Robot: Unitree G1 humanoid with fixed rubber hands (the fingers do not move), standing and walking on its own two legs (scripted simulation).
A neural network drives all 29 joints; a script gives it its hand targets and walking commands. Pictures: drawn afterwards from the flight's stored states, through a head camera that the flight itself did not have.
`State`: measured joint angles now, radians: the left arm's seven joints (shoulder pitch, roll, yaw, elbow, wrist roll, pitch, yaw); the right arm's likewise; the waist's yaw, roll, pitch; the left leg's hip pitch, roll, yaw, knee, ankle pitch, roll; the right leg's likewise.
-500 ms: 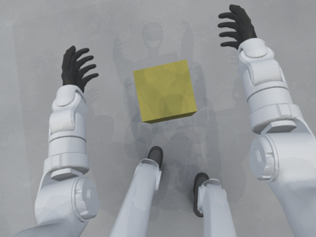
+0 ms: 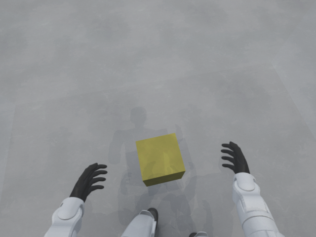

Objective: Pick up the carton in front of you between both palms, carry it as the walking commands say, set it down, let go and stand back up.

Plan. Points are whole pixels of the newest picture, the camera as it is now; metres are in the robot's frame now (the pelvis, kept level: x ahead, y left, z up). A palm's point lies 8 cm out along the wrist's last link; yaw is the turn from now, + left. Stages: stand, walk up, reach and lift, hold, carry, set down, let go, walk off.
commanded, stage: let go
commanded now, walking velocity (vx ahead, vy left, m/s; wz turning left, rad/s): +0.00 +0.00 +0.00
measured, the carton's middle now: (160, 161) +0.44 +0.09 -0.62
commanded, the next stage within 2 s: stand in 0.88 s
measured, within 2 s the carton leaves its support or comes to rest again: neither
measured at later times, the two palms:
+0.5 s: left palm (101, 195) +0.21 +0.18 -0.04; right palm (312, 224) +0.22 -0.28 -0.04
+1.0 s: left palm (76, 206) +0.18 +0.24 -0.06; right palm out of the picture +0.18 -0.28 -0.05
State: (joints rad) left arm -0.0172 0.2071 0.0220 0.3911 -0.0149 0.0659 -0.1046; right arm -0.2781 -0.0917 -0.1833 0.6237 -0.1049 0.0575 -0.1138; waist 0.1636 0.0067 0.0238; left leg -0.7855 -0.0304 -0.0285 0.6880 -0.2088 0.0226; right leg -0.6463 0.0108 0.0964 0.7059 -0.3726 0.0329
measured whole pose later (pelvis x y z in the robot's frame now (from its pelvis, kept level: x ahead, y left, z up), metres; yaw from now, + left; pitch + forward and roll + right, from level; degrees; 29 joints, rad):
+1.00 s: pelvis +0.03 -0.02 +0.02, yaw +1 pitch +0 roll +0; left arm 0.22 0.30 0.04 0.52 0.06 0.09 0.01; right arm 0.20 -0.24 -0.04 0.64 -0.06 0.05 0.00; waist 0.00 -0.06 0.02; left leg -0.30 -0.02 -0.04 0.54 -0.23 0.00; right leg -0.14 0.01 0.07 0.51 -0.37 0.01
